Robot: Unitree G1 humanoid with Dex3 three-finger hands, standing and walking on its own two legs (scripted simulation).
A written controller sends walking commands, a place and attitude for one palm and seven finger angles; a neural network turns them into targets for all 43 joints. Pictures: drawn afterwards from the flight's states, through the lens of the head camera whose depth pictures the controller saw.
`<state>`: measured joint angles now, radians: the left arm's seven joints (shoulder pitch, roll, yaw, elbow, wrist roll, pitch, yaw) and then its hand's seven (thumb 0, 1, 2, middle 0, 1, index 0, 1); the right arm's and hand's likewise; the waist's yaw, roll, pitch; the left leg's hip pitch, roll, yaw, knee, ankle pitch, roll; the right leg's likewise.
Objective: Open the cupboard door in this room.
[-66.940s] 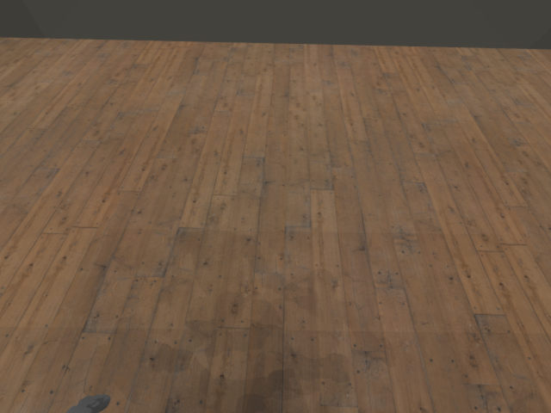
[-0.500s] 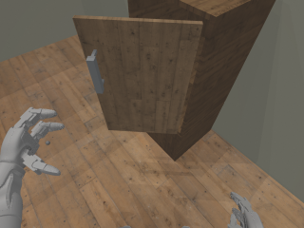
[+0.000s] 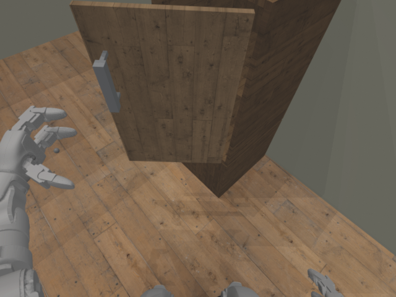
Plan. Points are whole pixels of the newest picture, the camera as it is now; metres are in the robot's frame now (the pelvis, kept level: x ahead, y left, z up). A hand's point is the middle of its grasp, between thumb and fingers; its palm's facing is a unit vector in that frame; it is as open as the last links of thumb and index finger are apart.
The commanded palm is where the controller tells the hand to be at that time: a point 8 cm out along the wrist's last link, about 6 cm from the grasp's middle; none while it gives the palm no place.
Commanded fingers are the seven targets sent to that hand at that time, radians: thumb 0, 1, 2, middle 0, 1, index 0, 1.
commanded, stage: move the hooked fingers beside the handle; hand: left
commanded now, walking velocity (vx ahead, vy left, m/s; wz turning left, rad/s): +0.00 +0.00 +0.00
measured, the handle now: (110, 82) +0.59 +0.24 +0.06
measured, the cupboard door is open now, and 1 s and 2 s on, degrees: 46 46 46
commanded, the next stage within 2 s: slide the fingers in behind the handle in 1.90 s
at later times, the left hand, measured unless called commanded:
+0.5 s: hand (64, 118) +0.45 +0.29 +0.08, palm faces -0.01 -1.00 -0.02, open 14.0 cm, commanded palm +0.43 +0.34 +0.07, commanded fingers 0.00 -0.50 0.30 -0.30 -1.20 -0.30 -1.20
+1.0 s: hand (77, 92) +0.52 +0.29 +0.08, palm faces -0.02 -1.00 -0.02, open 14.0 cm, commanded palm +0.51 +0.34 +0.06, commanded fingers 0.00 -0.50 0.30 -0.30 -1.20 -0.30 -1.20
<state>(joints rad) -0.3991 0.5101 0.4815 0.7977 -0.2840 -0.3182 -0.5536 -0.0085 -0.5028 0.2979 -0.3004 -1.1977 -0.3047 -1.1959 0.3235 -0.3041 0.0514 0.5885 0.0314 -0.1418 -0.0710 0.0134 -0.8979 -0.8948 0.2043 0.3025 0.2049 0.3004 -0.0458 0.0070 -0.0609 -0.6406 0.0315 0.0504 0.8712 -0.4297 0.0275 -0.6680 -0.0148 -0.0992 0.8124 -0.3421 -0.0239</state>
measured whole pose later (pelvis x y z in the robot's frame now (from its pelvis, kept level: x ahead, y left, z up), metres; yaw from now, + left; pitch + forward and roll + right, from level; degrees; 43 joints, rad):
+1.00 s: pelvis +0.00 +0.02 -0.02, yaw -2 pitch +22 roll -4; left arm -0.97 0.81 0.55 1.27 -0.09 -0.34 -0.52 -0.01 -0.50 0.30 -0.30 -1.20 -0.30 -1.20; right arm 0.41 -0.30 0.08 0.59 -0.01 0.07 -0.04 0.01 -0.90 -0.89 0.21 0.30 0.21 0.30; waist -0.20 0.01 -0.07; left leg -0.91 0.05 0.05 1.00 -0.48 0.05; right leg -0.91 0.00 -0.10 0.87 -0.34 0.00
